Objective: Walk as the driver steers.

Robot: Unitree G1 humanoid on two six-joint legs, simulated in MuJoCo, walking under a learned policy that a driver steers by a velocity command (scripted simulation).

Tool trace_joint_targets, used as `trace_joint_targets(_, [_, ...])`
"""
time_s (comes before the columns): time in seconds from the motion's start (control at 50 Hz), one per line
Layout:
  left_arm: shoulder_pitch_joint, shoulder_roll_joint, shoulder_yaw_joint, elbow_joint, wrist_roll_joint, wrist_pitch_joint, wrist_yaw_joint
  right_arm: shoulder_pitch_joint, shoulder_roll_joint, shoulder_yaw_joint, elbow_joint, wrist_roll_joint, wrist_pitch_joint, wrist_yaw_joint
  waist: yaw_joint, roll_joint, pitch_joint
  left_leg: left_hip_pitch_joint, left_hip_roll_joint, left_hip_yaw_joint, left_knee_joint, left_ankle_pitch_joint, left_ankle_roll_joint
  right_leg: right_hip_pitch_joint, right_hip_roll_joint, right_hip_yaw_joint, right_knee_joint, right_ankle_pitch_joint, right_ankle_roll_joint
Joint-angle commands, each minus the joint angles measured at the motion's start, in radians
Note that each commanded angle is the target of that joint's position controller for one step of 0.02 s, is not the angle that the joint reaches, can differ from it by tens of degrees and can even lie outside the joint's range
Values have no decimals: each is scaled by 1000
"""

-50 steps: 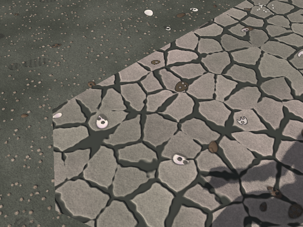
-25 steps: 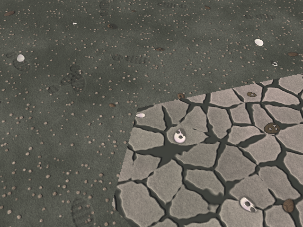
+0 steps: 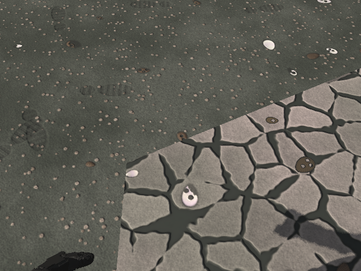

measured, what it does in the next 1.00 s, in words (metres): walks ahead, turning right: right foot, then left foot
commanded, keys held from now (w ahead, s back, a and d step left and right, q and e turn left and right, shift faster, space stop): e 0.62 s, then no key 0.38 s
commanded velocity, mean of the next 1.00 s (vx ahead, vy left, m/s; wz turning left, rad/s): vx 0.12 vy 0.00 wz -0.43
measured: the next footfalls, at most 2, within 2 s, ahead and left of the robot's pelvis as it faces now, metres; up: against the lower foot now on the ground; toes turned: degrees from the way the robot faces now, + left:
right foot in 0.02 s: +0.20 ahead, -0.07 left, +0.00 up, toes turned -2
left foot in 0.44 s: +0.37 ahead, +0.11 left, +0.00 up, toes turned -23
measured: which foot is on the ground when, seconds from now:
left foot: down 0.00-0.00, up 0.02-0.42, down 0.44-0.84, up 0.86-1.00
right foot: up 0.00-0.00, down 0.02-0.44, up 0.46-0.82, down 0.84-1.00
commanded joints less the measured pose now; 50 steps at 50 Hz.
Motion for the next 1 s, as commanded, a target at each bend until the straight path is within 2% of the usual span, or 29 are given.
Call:
trace_joint_targets(0.02, [328,232,86,-17,10,4,27,-57,-188,-37,-98,-10,2,-22,231,67,-237,-273,217,-1,689,1182,1,576,-33,127,-1,18,-108])
trace_joint_targets(0.04, [348,327,103,-22,20,-1,28,93,-24,11,-136,-33,-22,3,109,-223,-378,-785,-19,-83,1160,36,-103,1022,-347,687,26,82,-351])
trace_joint_targets(0.06, [355,242,89,-31,13,5,42,21,-125,1,-133,-3,-60,22,180,-108,-503,-866,-48,-279,1284,-113,-92,1059,-381,877,-117,79,-370])
trace_joint_targets(0.08, [282,215,78,-49,18,7,52,-91,-162,-12,-178,37,-76,31,173,-60,-335,-922,21,-306,1232,-42,-75,931,-346,699,-136,167,-300])
trace_joint_targets(0.1, [215,188,71,-64,10,9,57,-141,-156,-5,-199,27,-84,27,133,54,-220,-900,62,-280,1144,6,-67,753,-300,581,-147,278,-260])
trace_joint_targets(0.12, [162,173,65,-79,5,13,60,-160,-153,-10,-201,7,-78,21,91,106,-126,-866,79,-250,1073,18,-75,588,-265,502,-170,373,-239])
trace_joint_targets(0.16, [124,164,61,-91,22,16,66,-121,-147,-14,-204,-7,-49,16,32,59,-73,-754,100,-237,971,43,-92,379,-211,420,-219,437,-231])
trace_joint_targets(0.24, [111,214,78,-74,18,34,84,-111,-80,8,-204,-16,-17,-3,15,-10,-116,-653,63,-181,676,168,-144,231,-134,304,-188,554,-186])
trace_joint_targets(0.3, [127,212,81,-62,-2,70,102,-182,-83,7,-216,-7,-6,-1,45,-53,-176,-592,27,-189,523,345,-151,241,-95,307,-140,392,-115])
trace_joint_targets(0.36, [140,203,78,-62,-3,95,112,-261,-95,1,-242,4,-6,9,72,-87,-167,-593,4,-218,400,342,-144,289,-101,399,-97,185,-87])
trace_joint_targets(0.42, [103,182,72,-83,-3,103,115,-228,-118,-20,-237,4,-24,17,33,-123,-148,-508,6,-233,180,398,-101,342,-91,491,-5,52,-40])
trace_joint_targets(0.44, [109,149,62,-91,1,101,114,-202,-144,-30,-234,-5,-32,13,26,-103,-154,-405,83,-267,103,523,-62,303,-51,475,72,-53,2])
trace_joint_targets(0.46, [175,80,43,-95,23,97,110,-193,-205,-40,-251,-21,-28,1,64,84,-211,-246,318,-459,120,792,33,189,38,351,293,-433,58])
trace_joint_targets(0.48, [255,109,45,-113,13,94,108,-169,-220,-47,-229,-51,-8,3,113,333,-237,-161,487,-742,91,878,221,-1,116,236,473,-739,109])
trace_joint_targets(0.5, [288,195,68,-83,14,93,106,-182,-175,-42,-246,-29,-1,5,94,254,-224,-179,479,-755,85,764,257,-45,44,238,643,-686,150])
trace_joint_targets(0.52, [240,233,84,-67,2,105,108,-197,-124,-28,-253,-22,4,4,69,165,-178,-220,411,-603,105,689,211,-63,21,220,718,-609,171])
trace_joint_targets(0.54, [222,218,86,-58,-2,122,115,-225,-109,-24,-257,-19,13,3,73,113,-149,-266,348,-501,103,616,170,-63,2,205,738,-551,189])
trace_joint_targets(0.58, [193,171,75,-78,-3,141,117,-263,-117,-25,-252,-14,25,-4,75,139,-93,-361,285,-374,69,573,151,-33,-23,160,704,-469,206])
trace_joint_targets(0.62, [172,130,64,-96,-4,141,114,-252,-120,-31,-242,-21,34,-10,60,179,-98,-359,265,-300,52,589,162,0,-26,113,615,-442,212])
trace_joint_targets(0.68, [136,101,49,-118,10,134,107,-241,-136,-41,-223,-13,41,-8,43,192,-146,-335,293,-273,68,656,190,96,-45,103,444,-459,198])
trace_joint_targets(0.76, [146,114,49,-112,14,133,91,-245,-158,-47,-200,10,47,7,37,214,-158,-337,320,-278,83,611,197,225,-38,71,219,-408,158])
trace_joint_targets(0.8, [199,103,50,-86,17,131,82,-262,-154,-43,-187,28,51,11,75,198,-140,-387,297,-253,125,530,159,347,-16,35,-16,-248,115])
trace_joint_targets(0.82, [209,113,52,-80,22,130,80,-219,-132,-36,-163,35,49,12,77,173,-125,-446,267,-229,154,444,103,433,-13,50,-126,-172,85])
trace_joint_targets(0.84, [218,163,59,-90,31,130,86,-178,-80,-19,-155,13,44,19,54,26,-141,-553,195,-156,284,263,8,544,-151,234,-180,-62,37])
trace_joint_targets(0.86, [154,229,65,-114,40,133,94,-176,-28,-1,-187,-28,34,27,7,-236,-111,-687,81,-60,392,-35,-83,510,-355,441,-186,106,-96])
trace_joint_targets(0.88, [158,182,56,-117,68,116,91,-273,-91,-18,-199,-17,35,15,94,-197,-104,-653,100,-147,519,-112,-98,387,-383,474,-225,5,-178])
trace_joint_targets(0.9, [130,152,44,-107,74,99,89,-279,-125,-33,-188,3,41,11,76,-156,-71,-650,101,-167,595,-85,-100,362,-342,429,-236,-38,-165])
trace_joint_targets(0.94, [75,126,35,-93,47,76,89,-226,-115,-41,-145,-4,58,1,51,-146,-53,-657,108,-182,630,-13,-117,375,-272,341,-213,11,-107])
trace_joint_targets(1.0, [58,99,26,-71,38,73,93,-190,-69,-28,-123,2,58,4,34,-118,-76,-568,104,-170,564,44,-136,387,-223,261,-158,214,-93])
